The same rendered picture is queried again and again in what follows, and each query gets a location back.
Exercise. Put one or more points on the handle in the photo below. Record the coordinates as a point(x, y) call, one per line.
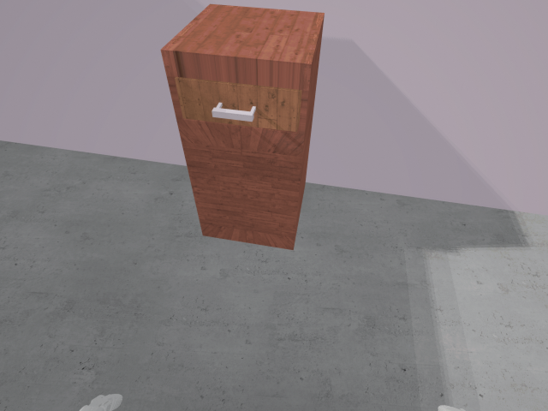
point(233, 114)

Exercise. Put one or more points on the cabinet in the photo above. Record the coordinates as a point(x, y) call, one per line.
point(248, 182)

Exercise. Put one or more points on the left robot hand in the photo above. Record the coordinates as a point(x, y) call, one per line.
point(104, 403)

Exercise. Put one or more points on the drawer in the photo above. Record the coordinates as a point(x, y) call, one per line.
point(276, 108)

